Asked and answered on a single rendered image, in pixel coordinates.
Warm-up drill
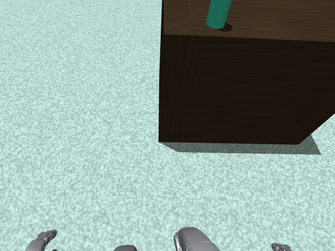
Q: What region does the bottle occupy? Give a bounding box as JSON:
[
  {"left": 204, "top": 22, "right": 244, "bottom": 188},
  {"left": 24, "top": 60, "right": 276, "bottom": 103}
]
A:
[{"left": 206, "top": 0, "right": 232, "bottom": 29}]

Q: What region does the left robot hand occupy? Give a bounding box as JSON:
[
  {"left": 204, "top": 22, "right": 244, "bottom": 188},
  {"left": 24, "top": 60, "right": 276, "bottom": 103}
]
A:
[{"left": 25, "top": 230, "right": 57, "bottom": 251}]

